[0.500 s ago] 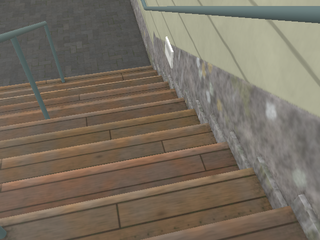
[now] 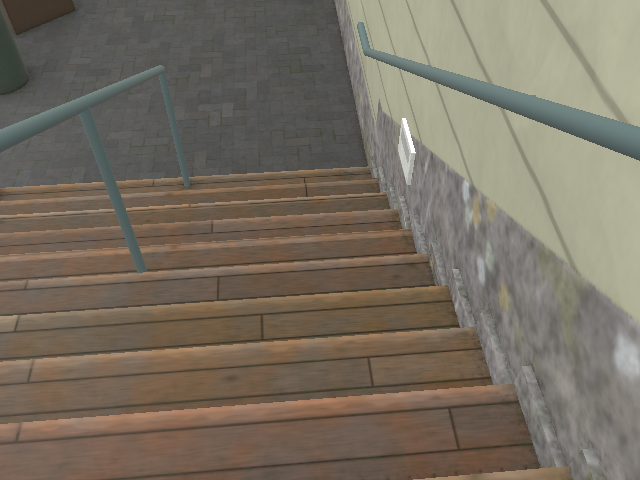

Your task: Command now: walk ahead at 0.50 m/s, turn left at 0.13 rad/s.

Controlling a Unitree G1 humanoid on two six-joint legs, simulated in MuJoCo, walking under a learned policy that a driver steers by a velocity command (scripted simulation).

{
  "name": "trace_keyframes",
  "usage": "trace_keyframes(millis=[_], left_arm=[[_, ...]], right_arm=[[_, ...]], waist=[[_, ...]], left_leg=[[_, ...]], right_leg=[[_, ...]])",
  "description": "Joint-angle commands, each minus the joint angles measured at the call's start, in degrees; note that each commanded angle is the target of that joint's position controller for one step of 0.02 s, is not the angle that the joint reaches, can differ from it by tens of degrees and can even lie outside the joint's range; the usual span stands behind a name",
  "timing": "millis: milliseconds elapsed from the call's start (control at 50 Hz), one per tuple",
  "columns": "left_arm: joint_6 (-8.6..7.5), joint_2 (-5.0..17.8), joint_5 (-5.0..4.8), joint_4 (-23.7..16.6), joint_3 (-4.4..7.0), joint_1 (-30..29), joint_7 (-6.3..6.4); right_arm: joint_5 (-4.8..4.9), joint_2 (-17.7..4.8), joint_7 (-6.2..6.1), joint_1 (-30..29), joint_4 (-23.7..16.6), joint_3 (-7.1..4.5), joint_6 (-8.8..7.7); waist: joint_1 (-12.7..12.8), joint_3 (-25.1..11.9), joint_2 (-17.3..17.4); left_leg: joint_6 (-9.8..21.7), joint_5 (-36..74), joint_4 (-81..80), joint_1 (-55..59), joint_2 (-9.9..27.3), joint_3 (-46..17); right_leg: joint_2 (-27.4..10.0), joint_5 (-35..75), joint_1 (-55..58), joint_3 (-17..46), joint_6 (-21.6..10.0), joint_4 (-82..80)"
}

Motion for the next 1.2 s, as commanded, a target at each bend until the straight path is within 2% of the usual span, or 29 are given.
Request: trace_keyframes(millis=[20, 80, 140, 160, 180, 200, 220, 260, 340, 380, 420, 460, 520, 560, 580, 600, 620, 640, 660, 720, 940, 960, 980, 1020, 1060, 1080, 1120, 1160, 1200], left_arm=[[-1.29, 8.75, 0.26, -2.17, 1.13, 0.53, 1.05], [-0.98, 9.87, -0.14, -1.64, 1.76, 0.76, 3.00], [-0.56, 14.41, 0.18, -4.90, 3.45, -8.76, 1.22], [-0.93, 2.84, 2.07, -4.29, 0.49, -0.03, -0.95], [-1.41, 2.39, -0.69, -8.58, 0.23, -4.53, -0.91], [-0.55, 6.20, -2.60, -12.61, 0.92, -13.68, -0.60], [0.78, 10.72, -1.91, -13.36, 1.96, -16.94, 0.77], [2.55, 7.94, 0.13, -14.12, 0.42, -13.58, 2.92], [1.92, 6.03, -0.43, -15.59, -0.95, -8.54, 2.00], [1.77, 8.08, 1.59, -18.23, -0.21, -20.52, 1.55], [2.39, 9.05, 0.14, -20.42, -0.36, -25.60, 0.16], [3.74, 7.66, -0.60, -20.55, 0.33, -20.70, 0.51], [4.42, 9.07, -1.68, -20.65, 1.03, -18.59, 0.45], [3.57, 11.54, -1.16, -17.61, 2.86, -9.39, 1.66], [3.58, 16.73, -2.32, -18.33, 4.34, -2.75, 1.97], [3.86, 18.28, -2.48, -20.84, 5.43, -5.44, -0.06], [3.96, 18.35, -0.96, -21.36, 5.90, -5.45, -0.59], [3.84, 17.55, -0.58, -21.40, 4.94, -10.55, -0.90], [3.20, 17.18, -2.68, -23.31, 4.16, -18.00, -0.43], [1.53, 18.03, -2.37, -23.03, 4.32, -17.09, 2.10], [0.03, 19.63, -0.30, -17.11, 3.95, -7.79, 4.25], [-0.05, 21.03, -1.53, -16.85, 4.80, -10.86, 3.84], [2.97, 22.35, -5.73, -19.04, 4.37, -11.03, 3.93], [4.88, 22.76, -5.32, -20.14, 4.52, -11.80, 3.57], [7.85, 19.96, -4.98, -17.62, 4.76, -6.03, 3.01], [8.51, 17.26, -4.62, -25.91, 4.46, -13.34, 2.81], [8.07, 13.93, -8.41, -26.93, 3.39, -19.21, 2.36], [7.31, 13.47, -5.80, -24.89, 3.64, -14.57, 3.45], [9.32, 17.68, -2.82, -24.19, 6.20, -13.23, 5.24]], right_arm=[[0.31, -6.31, -0.77, 2.82, -3.25, -1.94, -0.34], [0.79, -5.68, -1.33, 3.82, -4.76, -2.38, -1.09], [1.54, -10.62, -2.30, 35.19, 4.90, -6.35, -3.44], [1.46, -13.81, -2.99, 32.98, 4.32, -5.89, -4.64], [0.60, -15.23, -1.99, 32.99, 4.60, -5.74, -5.48], [0.88, -12.20, -1.19, 25.79, 4.05, -5.56, -6.26], [2.09, -7.71, -1.04, 19.85, 3.28, -4.46, -5.91], [0.94, -2.52, -0.94, 13.09, 1.25, -1.90, -4.76], [-0.17, -7.92, -3.05, 15.71, -0.11, -1.58, -4.97], [3.06, -1.57, -6.62, 30.84, 3.38, 0.82, -5.95], [3.52, -4.28, -7.38, 32.64, 0.98, 0.42, -4.73], [1.71, -8.33, -4.22, 26.03, -2.20, 0.87, -3.67], [3.98, -8.62, -2.18, 33.63, -1.80, 1.17, -2.72], [4.93, -8.24, 0.19, 33.48, -1.96, 2.45, -1.32], [3.62, -1.38, 2.04, 41.76, -2.29, 3.98, -2.25], [4.38, -2.73, 1.18, 45.88, -4.59, 4.29, -2.13], [3.76, -8.50, 0.48, 38.71, -8.14, 2.77, -0.29], [2.64, -7.45, -0.65, 32.45, -11.06, 2.64, 1.11], [1.64, -6.40, -1.45, 27.06, -13.38, 2.95, 2.13], [2.87, -3.84, -0.39, 32.45, -11.30, 3.98, 3.32], [3.53, -4.66, 1.19, 11.42, -26.84, 3.99, 3.53], [3.47, -5.20, 1.76, 10.53, -27.84, 3.69, 3.78], [7.28, -4.33, -2.21, 7.33, -26.40, 1.74, 6.19], [7.51, -3.26, -3.24, 13.55, -25.46, 3.26, 7.85], [7.18, -7.49, -2.52, 19.50, -21.30, 2.69, 8.58], [6.43, -17.01, -3.48, 23.68, -20.80, 0.05, 9.76], [1.96, -16.04, -5.93, 22.44, -16.37, 0.46, 8.14], [2.43, -15.09, -6.77, 10.06, -15.20, 0.25, 7.71], [4.32, -9.02, -5.19, 6.90, -16.72, 1.38, 7.16]], waist=[[-4.87, 2.22, -4.69], [-5.56, 1.61, -4.58], [-18.72, -4.98, 4.79], [-10.83, -11.74, 16.44], [-11.45, -7.76, 5.61], [-11.41, 3.82, 4.58], [-9.19, 2.35, -2.08], [-3.44, -0.65, -3.33], [0.25, -2.42, -0.99], [-8.97, -1.71, 1.52], [-12.31, -1.27, -2.35], [-6.21, 1.35, -0.21], [-8.31, 6.53, -2.78], [-4.96, 3.50, 0.39], [-6.96, -17.92, -11.75], [-4.77, -32.64, -16.98], [-1.86, -30.54, -6.20], [-4.85, -20.63, -3.18], [-7.73, -9.94, -2.68], [-10.25, -1.60, -3.01], [-0.59, -4.26, -7.19], [-1.78, -3.29, -4.76], [-2.91, -12.05, -9.80], [-5.49, -12.33, -20.16], [-8.20, -3.52, -5.66], [-13.31, -3.19, 23.23], [-14.34, 4.63, 11.76], [-5.75, 5.78, 13.92], [-4.46, 3.79, 10.61]], left_leg=[[0.42, -5.01, 3.95, 3.24, -0.02, -0.59], [2.03, -16.37, 1.28, 6.47, -0.83, 1.50], [7.08, -8.21, -6.50, 44.70, -7.57, 5.47], [19.57, 11.19, -15.33, 55.28, 5.15, -20.15], [23.02, 13.40, -22.26, 50.80, 11.86, -34.74], [22.65, 2.28, -22.87, 40.12, 15.23, -37.74], [21.37, 1.61, -19.99, 34.27, 13.59, -34.32], [18.99, 18.65, -18.70, 19.92, 8.75, -25.19], [10.21, 19.07, -11.95, -0.59, -3.89, -10.72], [6.75, -2.03, -3.49, 13.85, -7.47, -11.41], [5.46, -15.37, 1.98, 11.40, -8.44, -12.63], [8.10, -28.10, -0.60, -13.05, -8.14, -16.67], [7.06, -33.26, 8.13, -2.79, -7.63, -24.17], [4.56, -22.10, 20.12, -0.60, -8.47, -26.16], [-1.27, -27.03, 42.72, -14.89, -11.47, -14.88], [-5.80, -62.19, 70.62, -26.98, -14.68, -7.12], [-7.11, -60.59, 78.55, -30.83, -12.32, -7.24], [-7.98, -50.43, 79.75, -31.01, -8.37, -7.93], [-9.62, -41.03, 72.06, -28.28, -5.60, -6.73], [-10.66, -44.26, 73.58, -7.73, -4.58, -0.81], [-4.12, -50.48, 65.36, -19.90, -2.74, -2.97], [-3.28, -56.50, 46.04, -15.50, -2.41, -0.16], [0.93, -50.64, 53.53, -0.88, -3.97, 6.20], [3.86, -52.94, 41.34, 12.00, -6.52, 5.31], [8.08, -43.87, 13.67, 16.50, -7.00, -7.38], [13.73, -15.68, -2.73, 23.44, 8.60, -38.44], [18.26, -6.91, -11.33, 14.36, 12.78, -41.66], [14.51, -6.33, -4.80, 6.02, 11.33, -27.29], [11.89, -11.71, -1.63, -0.38, 11.30, -20.26]], right_leg=[[-18.93, 32.47, -1.08, 7.96, -10.64, 1.51], [-20.01, 46.87, 5.15, 4.31, -6.83, 9.46], [-7.99, 31.87, -20.60, -3.03, -3.59, 49.98], [0.73, -24.02, -36.99, -0.86, 0.34, 68.11], [0.24, -21.39, -43.31, 11.32, -0.26, 69.44], [-2.91, -17.94, -52.87, 12.98, 1.37, 70.76], [-5.97, -14.59, -52.48, 11.94, 2.19, 70.54], [-8.69, -8.72, -43.86, 10.57, 5.24, 63.09], [-8.17, 14.18, -25.59, 0.93, 6.94, 52.21], [-9.59, 34.50, -39.72, 3.10, 6.11, 34.37], [-9.52, 44.18, -36.08, 3.48, 4.41, 15.83], [-6.26, 45.58, -10.37, 0.38, 5.12, 18.56], [-7.28, 40.75, -7.00, 2.04, 5.05, -2.29], [-11.85, 45.20, 6.63, 1.23, -0.85, -10.35], [-24.91, 84.42, 37.46, 8.42, -15.10, 19.41], [-38.75, 93.38, 48.58, 17.19, -28.42, 22.95], [-38.09, 76.00, 41.29, 19.75, -24.98, 19.87], [-36.67, 52.17, 25.68, 18.49, -18.74, 14.19], [-33.06, 31.28, 6.55, 17.23, -17.90, 6.04], [-27.61, 17.25, -22.92, 5.83, -15.54, -3.84], [-33.13, 8.80, -0.32, 4.08, -12.01, -5.39], [-31.14, 3.02, -2.75, 0.54, -10.66, -6.78], [-26.17, 37.14, 0.21, -8.05, -7.16, 1.73], [-25.12, 49.69, -7.07, -10.16, -5.28, 2.65], [-20.53, 29.39, -19.18, -11.99, 0.80, 12.96], [-12.69, -27.02, -41.44, -8.92, 5.22, 23.69], [-3.92, -26.36, -41.64, 22.46, 2.83, 26.26], [0.95, -13.53, -36.94, 17.78, 2.44, 38.27], [3.81, -6.87, -31.00, 11.11, 3.77, 53.11]])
